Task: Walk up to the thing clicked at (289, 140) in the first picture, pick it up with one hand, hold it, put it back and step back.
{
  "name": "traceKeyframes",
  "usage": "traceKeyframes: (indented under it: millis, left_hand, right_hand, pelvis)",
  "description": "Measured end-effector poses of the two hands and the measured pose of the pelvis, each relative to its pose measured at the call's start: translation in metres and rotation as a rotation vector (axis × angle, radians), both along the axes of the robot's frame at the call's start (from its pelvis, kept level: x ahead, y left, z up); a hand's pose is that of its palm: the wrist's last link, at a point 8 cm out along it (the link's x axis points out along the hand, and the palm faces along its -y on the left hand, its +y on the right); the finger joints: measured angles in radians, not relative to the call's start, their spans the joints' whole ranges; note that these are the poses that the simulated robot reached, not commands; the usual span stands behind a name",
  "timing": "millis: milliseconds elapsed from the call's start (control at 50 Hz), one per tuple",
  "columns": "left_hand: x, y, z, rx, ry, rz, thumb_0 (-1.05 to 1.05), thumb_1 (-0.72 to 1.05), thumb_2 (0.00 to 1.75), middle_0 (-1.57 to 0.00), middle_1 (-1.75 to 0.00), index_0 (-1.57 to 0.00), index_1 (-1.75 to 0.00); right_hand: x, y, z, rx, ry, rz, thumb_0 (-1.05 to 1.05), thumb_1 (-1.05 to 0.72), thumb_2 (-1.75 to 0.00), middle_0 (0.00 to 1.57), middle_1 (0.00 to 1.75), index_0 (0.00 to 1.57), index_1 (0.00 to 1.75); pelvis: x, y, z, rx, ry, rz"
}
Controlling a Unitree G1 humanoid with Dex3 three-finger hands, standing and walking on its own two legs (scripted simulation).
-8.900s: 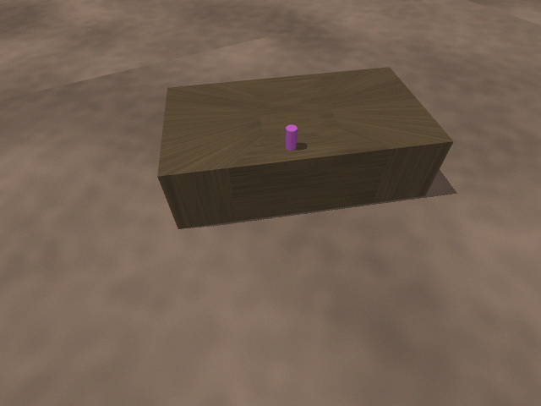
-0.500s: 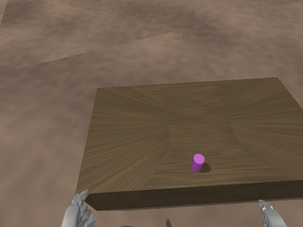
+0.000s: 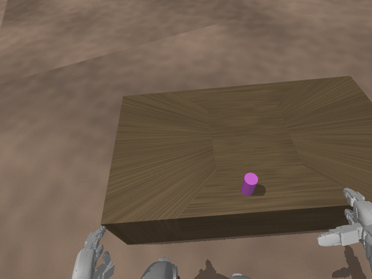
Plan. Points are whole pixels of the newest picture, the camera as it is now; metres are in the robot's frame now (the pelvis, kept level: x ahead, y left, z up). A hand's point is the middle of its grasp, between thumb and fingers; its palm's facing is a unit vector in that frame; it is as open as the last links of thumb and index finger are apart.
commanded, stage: go down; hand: right
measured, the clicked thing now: (248, 184) +0.47 -0.16 -0.31
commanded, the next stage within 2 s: approach in 1.60 s
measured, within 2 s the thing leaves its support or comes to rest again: neither
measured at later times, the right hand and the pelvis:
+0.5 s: hand (344, 186) +0.34 -0.32 -0.03, palm faces +0.06 +0.99 -0.16, open 17.7 cm; pelvis -0.02 +0.00 -0.02, yaw +1 degrees
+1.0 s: hand (348, 170) +0.38 -0.34 -0.03, palm faces +0.06 +0.99 -0.12, open 17.2 cm; pelvis -0.01 -0.01 -0.02, yaw +2 degrees
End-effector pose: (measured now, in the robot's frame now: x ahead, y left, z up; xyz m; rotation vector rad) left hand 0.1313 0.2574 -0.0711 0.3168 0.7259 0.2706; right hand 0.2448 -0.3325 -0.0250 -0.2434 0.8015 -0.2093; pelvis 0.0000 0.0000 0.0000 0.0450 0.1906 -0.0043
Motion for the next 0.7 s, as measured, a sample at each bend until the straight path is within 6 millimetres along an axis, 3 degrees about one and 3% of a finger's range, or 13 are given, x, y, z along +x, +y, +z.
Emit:
traceKeyframes:
  millis: [120, 320, 460, 700]
  left_hand:
    - [-0.034, 0.014, -0.007, 0.014, 0.083, 0.050, 0.01, 0.89, 0.89, -0.20, -0.29, -0.19, -0.29]
    - [-0.083, 0.021, -0.028, 0.006, 0.272, 0.075, 0.01, 0.89, 0.90, -0.19, -0.28, -0.19, -0.29]
    - [-0.090, 0.020, -0.035, 0.005, 0.314, 0.057, 0.01, 0.90, 0.90, -0.19, -0.28, -0.19, -0.29]
    - [-0.087, 0.021, -0.030, 0.027, 0.327, 0.017, 0.01, 0.91, 0.90, -0.19, -0.29, -0.19, -0.29]
  right_hand:
    - [0.034, -0.011, 0.009, 0.064, -0.037, 0.034, -0.01, 0.53, -0.03, 0.07, 0.05, 0.06, 0.05]
    - [0.057, -0.031, 0.008, 0.098, -0.148, 0.068, -0.01, 0.57, -0.04, 0.06, 0.05, 0.05, 0.05]
    - [0.069, -0.041, 0.009, 0.112, -0.218, 0.084, -0.01, 0.59, -0.05, 0.05, 0.05, 0.04, 0.06]
    - [0.090, -0.055, 0.018, 0.126, -0.293, 0.092, -0.01, 0.55, -0.05, 0.06, 0.05, 0.04, 0.05]
  pelvis:
    - [-0.004, -0.001, -0.001, -0.003, 0.021, 0.013]
    - [-0.011, -0.002, -0.010, -0.019, 0.069, 0.028]
    - [-0.016, 0.000, -0.017, -0.019, 0.096, 0.027]
    - [-0.019, 0.000, -0.018, -0.013, 0.124, 0.030]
